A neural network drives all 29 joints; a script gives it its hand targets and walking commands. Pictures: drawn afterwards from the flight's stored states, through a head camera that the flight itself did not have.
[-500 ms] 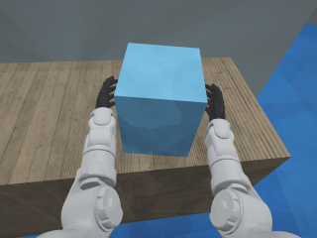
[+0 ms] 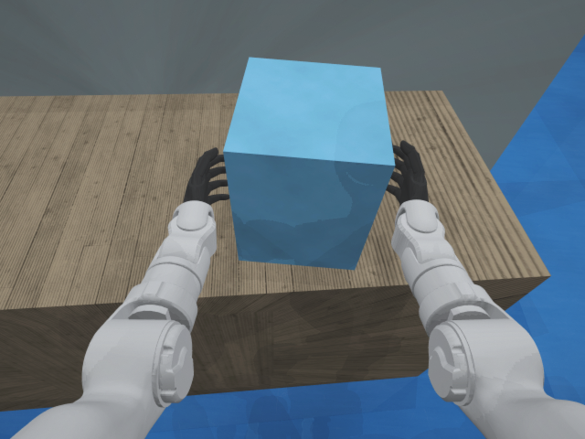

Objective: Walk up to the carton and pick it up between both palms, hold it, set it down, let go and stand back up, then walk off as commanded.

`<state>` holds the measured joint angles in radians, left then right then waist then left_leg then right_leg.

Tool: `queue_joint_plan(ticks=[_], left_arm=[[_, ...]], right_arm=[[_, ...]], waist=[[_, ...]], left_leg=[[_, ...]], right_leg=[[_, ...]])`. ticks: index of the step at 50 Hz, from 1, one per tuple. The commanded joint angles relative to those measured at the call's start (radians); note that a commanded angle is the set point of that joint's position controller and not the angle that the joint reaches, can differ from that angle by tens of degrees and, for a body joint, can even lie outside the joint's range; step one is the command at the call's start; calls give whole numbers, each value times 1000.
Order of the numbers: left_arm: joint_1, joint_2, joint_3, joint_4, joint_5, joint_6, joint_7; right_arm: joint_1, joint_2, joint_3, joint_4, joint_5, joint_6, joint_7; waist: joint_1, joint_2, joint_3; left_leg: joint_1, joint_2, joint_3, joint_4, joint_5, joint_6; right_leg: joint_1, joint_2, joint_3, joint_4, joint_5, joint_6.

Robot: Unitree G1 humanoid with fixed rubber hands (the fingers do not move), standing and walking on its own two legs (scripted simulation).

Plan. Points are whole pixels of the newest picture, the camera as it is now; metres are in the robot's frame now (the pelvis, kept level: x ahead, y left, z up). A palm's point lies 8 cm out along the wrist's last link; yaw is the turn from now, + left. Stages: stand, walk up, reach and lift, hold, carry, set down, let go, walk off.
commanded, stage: set down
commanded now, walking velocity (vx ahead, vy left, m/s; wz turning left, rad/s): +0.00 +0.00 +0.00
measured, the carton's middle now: (305, 170) +0.50 -0.04 +0.06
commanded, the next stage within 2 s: none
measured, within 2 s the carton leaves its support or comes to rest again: neither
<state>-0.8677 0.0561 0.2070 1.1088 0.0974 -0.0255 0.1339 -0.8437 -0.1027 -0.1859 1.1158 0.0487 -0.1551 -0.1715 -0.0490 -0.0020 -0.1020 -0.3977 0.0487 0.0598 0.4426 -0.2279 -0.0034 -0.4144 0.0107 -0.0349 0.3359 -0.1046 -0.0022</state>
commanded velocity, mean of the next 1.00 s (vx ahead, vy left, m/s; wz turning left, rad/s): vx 0.00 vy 0.00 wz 0.00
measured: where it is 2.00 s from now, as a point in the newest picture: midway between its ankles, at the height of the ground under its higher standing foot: outside the picture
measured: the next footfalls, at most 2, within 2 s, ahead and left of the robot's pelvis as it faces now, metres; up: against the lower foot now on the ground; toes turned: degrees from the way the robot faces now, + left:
none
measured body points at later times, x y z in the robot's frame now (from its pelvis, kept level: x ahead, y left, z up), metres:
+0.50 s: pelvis -0.03 -0.02 +0.00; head +0.00 -0.03 +0.45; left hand +0.38 +0.13 +0.06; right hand +0.36 -0.18 +0.05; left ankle -0.02 +0.11 -0.74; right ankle +0.03 -0.12 -0.74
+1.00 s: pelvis -0.01 -0.01 +0.01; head -0.01 -0.02 +0.45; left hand +0.26 +0.17 +0.07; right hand +0.26 -0.21 +0.04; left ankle -0.02 +0.11 -0.74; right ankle +0.03 -0.12 -0.74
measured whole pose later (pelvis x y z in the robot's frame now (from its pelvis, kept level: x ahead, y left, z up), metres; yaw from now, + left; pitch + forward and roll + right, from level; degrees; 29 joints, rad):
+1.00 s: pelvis -0.01 -0.01 +0.01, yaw +1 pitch -6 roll +0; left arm 0.03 0.13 0.02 -0.10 -0.07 0.42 0.04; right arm 0.04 -0.08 -0.02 0.11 0.19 0.07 -0.24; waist -0.03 0.02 0.12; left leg -0.03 0.03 0.02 0.34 -0.20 -0.01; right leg -0.08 0.00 -0.04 0.32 -0.13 -0.01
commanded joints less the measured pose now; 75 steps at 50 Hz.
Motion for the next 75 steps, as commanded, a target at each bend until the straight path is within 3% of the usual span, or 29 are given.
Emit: queue_joint_plan(ticks=[1,4,7,10,11,12,15,17,20,21,22,23,25,26,28,32,35,36,37,38,40,42,44,46,48,55,63,69,75], left_arm=[[-458,119,-58,-281,-46,2,17],[-353,80,-85,-351,-62,20,0],[-286,94,-72,-291,-37,46,-7],[-213,79,-108,-371,-53,69,-16],[-309,91,-137,-328,-80,71,-23],[-252,98,-107,-332,-78,75,-27],[-284,113,-138,-339,-119,71,-31],[-165,136,-118,-418,-130,59,-25],[-299,168,-120,-392,-187,37,-21],[-288,190,-85,-368,-178,44,-19],[-127,149,-92,-493,-165,48,-21],[-220,150,-112,-517,-171,45,-27],[-285,182,-90,-403,-162,57,-38],[-110,167,-63,-499,-137,71,-39],[-93,157,-65,-521,-121,114,-62],[211,81,-79,-890,-44,196,-89],[306,58,-70,-1015,0,314,-113],[339,56,-97,-1083,-5,335,-119],[471,52,-71,-1176,12,376,-123],[473,64,-86,-1189,-3,403,-130],[459,52,-140,-1292,-47,418,-125],[381,87,-184,-1280,-119,420,-97],[575,96,-179,-1401,-152,414,-92],[624,122,-226,-1453,-202,386,-92],[790,142,-194,-1472,-211,365,-102],[791,184,-179,-1433,-234,336,-88],[834,195,-210,-1505,-199,402,-70],[1012,178,-200,-1526,-187,433,-97],[1119,199,-242,-1700,-233,325,-73]], right_arm=[[-334,-111,-22,-107,57,32,12],[-258,-67,45,-132,101,24,19],[-208,-76,74,-142,114,52,27],[-176,-62,108,-272,122,37,12],[-282,-85,85,-259,120,52,6],[-236,-45,112,-319,114,41,1],[-284,-52,84,-420,78,58,-18],[-182,-15,126,-558,69,47,-34],[-290,-25,65,-606,8,81,-46],[-291,-23,65,-610,-7,95,-53],[-116,-13,87,-659,-14,86,-58],[-190,-19,74,-659,-8,94,-62],[-232,4,86,-590,-10,132,-68],[-52,18,121,-581,15,126,-66],[-41,36,140,-581,40,133,-81],[292,16,207,-632,167,103,-88],[367,-8,215,-690,205,102,-103],[402,-19,215,-736,211,102,-99],[489,-17,241,-814,225,97,-99],[488,-28,200,-854,194,100,-106],[443,-43,191,-973,194,118,-96],[355,-64,108,-1062,141,153,-72],[523,-43,131,-1218,136,150,-63],[632,-58,137,-1308,118,166,-57],[787,-18,211,-1365,121,177,-39],[852,-10,218,-1399,113,241,13],[917,-16,151,-1372,121,298,1],[1078,17,194,-1454,96,348,-9],[1217,-52,177,-1631,98,287,39]], waist=[[-52,101,-457],[-31,133,-445],[-3,143,-344],[7,149,-318],[-17,137,-276],[14,93,-277],[-11,-4,-303],[30,-77,-394],[-2,-168,-469],[30,-183,-456],[25,-181,-486],[13,-149,-514],[10,-150,-471],[38,-137,-437],[19,-97,-396],[17,99,-320],[8,194,-172],[-8,193,-134],[29,176,-58],[-15,150,-21],[-10,137,-30],[-29,62,18],[7,-18,18],[-33,-79,-34],[36,-139,-45],[90,-37,-18],[47,98,68],[59,28,167],[75,0,118]], left_leg=[[260,-31,-15,-47,281,-56],[361,-35,-19,-5,421,-69],[271,-45,-18,-59,253,-47],[256,-46,-22,-79,245,-43],[224,-46,-20,-78,190,-46],[209,-58,-11,-81,165,-27],[162,-57,-15,-100,62,-4],[145,-69,1,-90,95,7],[37,-63,1,-94,-20,23],[15,-64,3,-104,-26,33],[105,-58,-2,-105,80,17],[91,-56,-3,-101,48,8],[0,-65,-3,-107,-31,22],[75,-60,-9,-118,53,16],[80,-68,-7,-123,76,8],[386,-70,-40,-90,410,-52],[500,-71,-37,-71,505,-83],[518,-70,-46,-67,516,-89],[540,-68,-42,-80,521,-87],[515,-82,-33,-91,460,-77],[494,-71,-36,-104,398,-85],[377,-61,-40,-137,151,-59],[382,-72,-19,-170,146,-40],[388,-65,-26,-149,180,-26],[415,-66,-14,-164,209,-11],[301,-57,-9,-225,71,-8],[291,-65,-24,-233,-11,-12],[334,-59,-30,-224,17,-6],[301,-24,-48,-207,163,-26]], right_leg=[[268,65,-21,7,167,4],[269,66,-4,0,272,-2],[277,44,14,-26,131,-1],[337,43,11,-15,167,6],[293,37,4,-28,106,11],[315,28,23,-31,93,22],[315,22,17,-28,15,29],[429,17,32,-3,94,42],[429,14,37,21,30,48],[436,9,43,25,14,56],[495,19,34,18,99,55],[480,15,35,33,109,48],[480,8,52,41,49,53],[524,11,45,23,114,48],[545,7,49,19,153,49],[550,48,9,-1,377,31],[463,59,-2,-41,366,28],[445,66,-15,-44,335,23],[473,66,-16,-51,340,23],[474,53,-7,-67,344,29],[423,67,-26,-62,222,22],[331,53,-20,-71,22,10],[388,44,-2,-77,55,26],[373,45,-9,-45,109,29],[406,35,15,-58,133,47],[401,14,45,-66,-68,17],[396,-20,70,-74,-139,3],[369,-26,80,-109,-156,10],[392,18,41,-60,11,-11]])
